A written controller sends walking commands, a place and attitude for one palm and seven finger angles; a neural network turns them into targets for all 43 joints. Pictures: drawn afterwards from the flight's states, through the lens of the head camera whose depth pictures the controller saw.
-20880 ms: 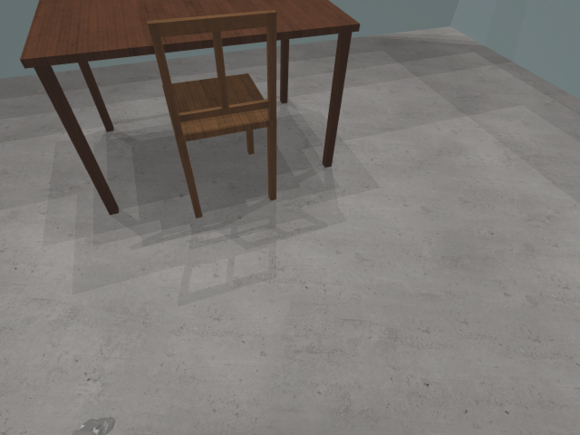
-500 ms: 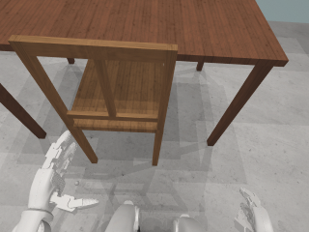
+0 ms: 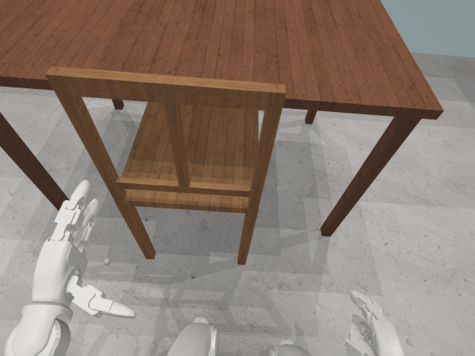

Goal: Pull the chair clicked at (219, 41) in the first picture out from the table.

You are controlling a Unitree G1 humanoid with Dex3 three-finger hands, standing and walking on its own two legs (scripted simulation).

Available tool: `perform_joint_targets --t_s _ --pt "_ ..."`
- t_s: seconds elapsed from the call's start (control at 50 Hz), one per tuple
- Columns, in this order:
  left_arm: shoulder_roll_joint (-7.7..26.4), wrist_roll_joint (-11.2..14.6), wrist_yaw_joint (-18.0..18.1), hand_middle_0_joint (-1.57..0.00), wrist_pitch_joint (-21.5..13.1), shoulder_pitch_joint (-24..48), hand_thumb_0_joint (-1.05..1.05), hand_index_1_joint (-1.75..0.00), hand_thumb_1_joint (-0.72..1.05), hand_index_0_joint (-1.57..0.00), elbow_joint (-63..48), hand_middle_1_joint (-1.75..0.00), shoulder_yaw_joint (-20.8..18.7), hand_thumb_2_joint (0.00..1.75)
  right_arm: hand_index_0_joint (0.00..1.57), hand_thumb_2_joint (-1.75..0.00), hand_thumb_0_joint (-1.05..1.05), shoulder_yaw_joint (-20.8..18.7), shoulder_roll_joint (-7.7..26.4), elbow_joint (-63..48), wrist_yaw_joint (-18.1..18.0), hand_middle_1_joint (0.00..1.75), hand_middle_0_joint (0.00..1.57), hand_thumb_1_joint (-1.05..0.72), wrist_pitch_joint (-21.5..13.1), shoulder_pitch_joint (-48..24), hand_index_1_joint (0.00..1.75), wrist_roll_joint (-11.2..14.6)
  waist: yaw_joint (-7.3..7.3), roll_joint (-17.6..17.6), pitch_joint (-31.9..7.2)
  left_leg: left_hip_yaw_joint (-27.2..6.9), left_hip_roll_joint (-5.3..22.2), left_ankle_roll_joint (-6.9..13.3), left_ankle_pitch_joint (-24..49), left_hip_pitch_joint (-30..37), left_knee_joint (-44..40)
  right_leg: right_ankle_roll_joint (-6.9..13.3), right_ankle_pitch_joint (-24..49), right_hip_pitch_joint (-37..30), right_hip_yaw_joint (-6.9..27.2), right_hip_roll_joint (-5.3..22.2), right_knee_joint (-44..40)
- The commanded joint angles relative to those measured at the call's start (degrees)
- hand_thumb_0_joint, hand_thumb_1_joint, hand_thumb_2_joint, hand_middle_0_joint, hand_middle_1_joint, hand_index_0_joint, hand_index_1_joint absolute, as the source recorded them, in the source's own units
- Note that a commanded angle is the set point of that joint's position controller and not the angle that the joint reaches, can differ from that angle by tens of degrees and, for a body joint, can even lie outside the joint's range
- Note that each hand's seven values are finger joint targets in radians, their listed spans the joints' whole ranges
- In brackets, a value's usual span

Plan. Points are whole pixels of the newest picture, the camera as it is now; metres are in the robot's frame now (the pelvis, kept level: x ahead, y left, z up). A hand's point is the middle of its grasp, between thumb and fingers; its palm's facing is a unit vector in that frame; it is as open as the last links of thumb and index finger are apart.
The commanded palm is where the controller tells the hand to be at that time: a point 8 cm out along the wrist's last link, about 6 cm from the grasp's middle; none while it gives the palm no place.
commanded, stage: raise the hand toward the chair's back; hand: left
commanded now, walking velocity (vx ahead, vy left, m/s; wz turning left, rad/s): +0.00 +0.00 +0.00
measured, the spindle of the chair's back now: (179, 149) +0.52 +0.16 -0.01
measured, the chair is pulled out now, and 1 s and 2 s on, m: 0.00 0.00 0.00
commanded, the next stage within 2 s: aim the fingers beside a spindle in 0.48 s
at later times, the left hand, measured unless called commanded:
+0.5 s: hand (131, 261) +0.25 +0.18 +0.04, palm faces +0.04 -1.00 -0.05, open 16.9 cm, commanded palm +0.23 +0.24 +0.05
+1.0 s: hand (145, 237) +0.29 +0.17 +0.03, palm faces +0.04 -1.00 -0.05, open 16.9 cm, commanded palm +0.27 +0.23 +0.03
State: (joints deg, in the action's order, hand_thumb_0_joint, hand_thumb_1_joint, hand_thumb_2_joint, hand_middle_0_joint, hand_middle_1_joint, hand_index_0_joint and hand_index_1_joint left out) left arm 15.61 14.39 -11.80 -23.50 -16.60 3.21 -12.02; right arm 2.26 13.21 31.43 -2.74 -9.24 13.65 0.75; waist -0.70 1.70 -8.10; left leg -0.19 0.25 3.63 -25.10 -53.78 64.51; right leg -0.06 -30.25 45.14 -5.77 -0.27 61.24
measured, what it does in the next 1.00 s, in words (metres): stands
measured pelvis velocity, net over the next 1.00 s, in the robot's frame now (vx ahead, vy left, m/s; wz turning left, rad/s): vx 0.02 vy -0.03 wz -0.01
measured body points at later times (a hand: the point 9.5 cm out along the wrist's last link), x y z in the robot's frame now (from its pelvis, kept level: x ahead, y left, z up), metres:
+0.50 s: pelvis +0.01 -0.02 +0.00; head +0.07 -0.01 +0.45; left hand +0.24 +0.23 +0.05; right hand +0.18 -0.26 -0.07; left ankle +0.06 +0.07 -0.66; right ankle +0.00 -0.13 -0.66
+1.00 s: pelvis +0.02 -0.03 -0.01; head +0.10 -0.03 +0.44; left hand +0.29 +0.23 +0.03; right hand +0.17 -0.29 -0.10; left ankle +0.06 +0.07 -0.66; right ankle +0.00 -0.13 -0.66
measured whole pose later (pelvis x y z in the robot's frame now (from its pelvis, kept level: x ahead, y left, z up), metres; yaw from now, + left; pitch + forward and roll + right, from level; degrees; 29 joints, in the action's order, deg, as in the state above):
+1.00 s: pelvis +0.02 -0.03 -0.01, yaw +0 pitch +17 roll -2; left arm 15.2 15.5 -14.4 -23.8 -8.2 14.3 -14.0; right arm 0.4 14.3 33.6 -2.8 -8.7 13.0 1.0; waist -1.9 1.8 -8.7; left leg -0.4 1.6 0.9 -26.9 -55.9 65.5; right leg 2.6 -32.9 48.5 -5.7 -1.6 64.1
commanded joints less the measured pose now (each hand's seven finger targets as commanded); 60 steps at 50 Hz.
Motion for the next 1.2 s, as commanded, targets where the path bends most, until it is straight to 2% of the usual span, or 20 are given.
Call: perform_joint_targets --t_s 0.0,0.06,0.1,0.16,0.2,0.22,0.3,0.38,0.4,0.52,0.56,0.6,0.68,0.76,0.82,0.9,0.96,1.0,1.06,1.18 --pt "6.28 1.42 -2.71 -0.06 0.28 2.68 0.00 -0.08 -0.50 -0.06 -7.28 -0.08 -2.18 0.30 0.20 -0.90 0.00 -4.24 9.87 -9.20 -1.01 0.30 0.20 -0.90 -3.06 -2.55 0.30 0.92 -0.49 3.31 -10.19 -7.50 1.73 -3.26 0.80 18.03 -15.57 1.78 4.27 1.31 0.36 -1.63 -9.10" --pt "7.84 2.44 -2.33 -0.06 0.14 2.71 0.00 -0.08 -0.50 -0.06 -12.36 -0.08 -4.08 0.30 0.20 -0.90 0.00 -4.46 9.47 -9.70 -1.25 0.30 0.20 -0.90 -3.56 -2.26 0.30 0.97 0.49 3.26 -14.32 -6.04 1.43 -2.92 6.31 20.00 -14.84 1.77 6.68 -2.17 0.63 -1.51 -9.86" --pt "8.66 2.37 -0.69 -0.06 -1.29 2.44 0.00 -0.08 -0.50 -0.06 -13.38 -0.08 -5.24 0.30 0.20 -0.90 0.00 -4.37 9.00 -9.04 -1.22 0.30 0.20 -0.90 -3.77 -2.44 0.30 0.70 0.55 3.52 -12.97 -5.81 1.52 -2.93 7.21 19.68 -14.47 1.85 6.78 -1.67 0.64 -1.71 -9.81" --pt "7.05 1.79 1.40 -0.06 -3.96 3.97 0.00 -0.08 -0.50 -0.06 -12.46 -0.08 -4.26 0.30 0.20 -0.90 0.00 -4.26 8.54 -8.01 -0.87 0.30 0.20 -0.90 -4.04 -2.52 0.30 0.20 -0.57 3.97 -9.89 -5.44 1.46 -2.83 6.25 17.99 -13.35 1.74 6.05 1.01 0.69 -1.51 -9.19" --pt "7.23 0.98 1.77 -0.06 -4.99 4.11 0.00 -0.08 -0.50 -0.06 -9.59 -0.08 -4.43 0.30 0.20 -0.90 0.00 -4.46 8.84 -7.10 -0.67 0.30 0.20 -0.90 -4.09 -2.18 0.30 -0.02 -0.99 2.68 -8.61 -5.55 1.53 -2.83 5.30 16.34 -12.68 1.75 5.51 2.25 0.76 -1.57 -8.56" --pt "6.37 0.67 1.46 -0.06 -5.21 4.26 0.00 -0.08 -0.50 -0.06 -8.67 -0.08 -3.44 0.30 0.20 -0.90 0.00 -4.43 8.98 -7.29 -0.46 0.30 0.20 -0.90 -4.06 -2.23 0.30 0.00 -1.06 3.96 -8.67 -5.29 1.41 -2.85 4.77 16.00 -12.43 1.77 5.13 2.72 0.90 -1.44 -8.36" --pt "6.63 1.26 -1.14 -0.06 -3.31 2.57 0.00 -0.08 -0.50 -0.06 -6.65 -0.08 -2.74 0.30 0.20 -0.90 0.00 -4.63 9.50 -8.04 -0.53 0.30 0.20 -0.90 -3.76 -1.99 0.30 0.58 -0.94 2.97 -10.54 -4.18 1.11 -2.34 4.78 15.75 -12.13 1.64 5.69 0.17 1.83 -1.41 -9.80" --pt "8.20 2.20 -1.77 -0.06 -2.38 2.77 0.00 -0.08 -0.50 -0.06 -11.85 -0.08 -3.95 0.30 0.20 -0.90 0.00 -4.71 9.09 -8.85 -0.98 0.30 0.20 -0.90 -3.75 -2.11 0.30 0.81 -0.10 3.42 -14.79 -3.55 1.04 -2.08 10.10 18.59 -11.98 1.50 10.02 -3.55 2.13 -1.29 -10.26" --pt "8.89 2.46 -1.24 -0.06 -2.54 2.64 0.00 -0.08 -0.50 -0.06 -12.05 -0.08 -5.12 0.30 0.20 -0.90 0.00 -4.68 8.89 -8.42 -1.13 0.30 0.20 -0.90 -3.70 -2.13 0.30 0.62 -0.15 2.44 -14.84 -3.40 0.97 -1.95 10.74 17.87 -11.48 1.43 10.70 -4.14 2.25 -1.44 -10.15" --pt "6.18 1.85 0.28 -0.06 -4.63 4.82 0.00 -0.08 -0.50 -0.06 -7.93 -0.08 -3.78 0.30 0.20 -0.90 0.00 -4.43 8.38 -7.00 -0.86 0.30 0.20 -0.90 -3.76 -2.44 0.30 0.29 -1.54 1.69 -9.50 -3.17 0.81 -1.97 8.72 14.75 -9.83 1.25 9.47 -0.20 2.47 -1.29 -9.61" --pt "5.85 1.50 -0.62 -0.06 -4.39 4.58 0.00 -0.08 -0.50 -0.06 -6.81 -0.08 -3.13 0.30 0.20 -0.90 0.00 -4.55 8.61 -7.15 -0.69 0.30 0.20 -0.90 -3.67 -2.20 0.30 0.32 -1.29 2.23 -10.75 -3.01 0.78 -2.02 9.54 14.94 -9.59 1.31 10.63 -0.82 2.57 -1.12 -9.20" --pt "6.27 1.59 -1.84 -0.06 -3.53 4.44 0.00 -0.08 -0.50 -0.06 -4.81 -0.08 -3.06 0.30 0.20 -0.90 0.00 -4.62 8.92 -7.24 -0.74 0.30 0.20 -0.90 -3.46 -2.06 0.30 0.43 -1.32 0.91 -11.14 -2.72 0.65 -1.81 9.78 13.96 -9.04 1.17 11.49 -1.72 3.13 -1.10 -9.36" --pt "8.16 2.39 -3.33 -0.06 -3.41 7.70 0.00 -0.08 -0.50 -0.06 -5.45 -0.08 -5.10 0.30 0.20 -0.90 0.00 -4.75 8.90 -7.07 -1.19 0.30 0.20 -0.90 -3.28 -1.80 0.30 0.65 -1.14 0.68 -14.23 -1.88 0.51 -1.60 12.22 14.03 -7.79 0.86 15.15 -4.07 4.43 -0.74 -9.29" --pt "8.48 2.44 -2.15 -0.06 -5.09 11.42 0.00 -0.08 -0.50 -0.06 -6.29 -0.08 -5.61 0.30 0.20 -0.90 0.00 -4.60 8.55 -6.15 -1.18 0.30 0.20 -0.90 -3.51 -2.02 0.30 0.31 -1.22 2.81 -14.90 -1.89 0.66 -1.61 13.39 14.54 -6.93 0.95 15.91 -2.76 4.38 -0.72 -8.26" --pt "8.65 2.03 -1.56 -0.06 -5.51 12.83 0.00 -0.08 -0.50 -0.06 -2.57 -0.08 -6.07 0.30 0.20 -0.90 0.00 -4.60 8.74 -5.54 -0.95 0.30 0.20 -0.90 -3.31 -1.89 0.30 0.16 -1.42 0.94 -13.63 -2.12 0.71 -1.62 12.18 12.35 -6.51 0.91 14.71 -1.88 4.60 -0.87 -7.86" --pt "8.75 2.04 -2.61 -0.06 -4.30 10.60 0.00 -0.08 -0.50 -0.06 1.29 -0.08 -6.68 0.30 0.20 -0.90 0.00 -5.02 9.00 -5.65 -0.60 0.30 0.20 -0.90 -2.60 -1.44 0.30 0.33 -0.83 0.76 -15.48 -1.43 0.60 -1.61 13.58 11.73 -6.08 0.68 17.40 -3.59 5.15 -0.67 -7.50" --pt "7.49 2.11 -3.16 -0.06 -3.90 13.07 0.00 -0.08 -0.50 -0.06 -0.12 -0.08 -4.69 0.30 0.20 -0.90 0.00 -5.05 9.11 -5.96 -0.42 0.30 0.20 -0.90 -2.38 -1.35 0.30 0.46 -1.17 2.50 -16.87 -1.32 0.66 -1.60 14.25 13.18 -6.22 0.64 18.31 -3.28 5.05 -0.54 -7.24" --pt "7.73 2.27 -2.74 -0.06 -4.01 12.98 0.00 -0.08 -0.50 -0.06 -0.48 -0.08 -5.00 0.30 0.20 -0.90 0.00 -5.09 9.12 -6.03 -0.41 0.30 0.20 -0.90 -2.24 -1.09 0.30 0.28 -0.97 1.54 -17.36 -1.59 0.79 -1.50 15.63 13.40 -6.11 0.70 19.75 -3.63 4.79 -0.68 -6.82" --pt "8.60 2.02 -1.47 -0.06 -5.37 13.88 0.00 -0.08 -0.50 -0.06 -0.61 -0.08 -6.39 0.30 0.20 -0.90 0.00 -5.23 9.03 -5.77 -0.27 0.30 0.20 -0.90 -1.96 -1.15 0.30 0.18 -0.86 1.07 -16.71 -1.64 0.87 -1.70 14.79 12.69 -6.09 0.80 18.45 -2.62 4.51 -0.78 -6.31" --pt "6.62 0.53 0.05 -0.06 -7.19 17.48 0.00 -0.08 -0.50 -0.06 2.81 -0.08 -4.07 0.30 0.20 -0.90 0.00 -5.18 9.19 -5.21 0.32 0.30 0.20 -0.90 -1.40 -1.21 0.30 -0.20 -1.48 1.64 -15.33 -2.14 0.94 -1.92 11.39 11.59 -5.53 1.17 13.41 2.14 3.89 -0.86 -5.11"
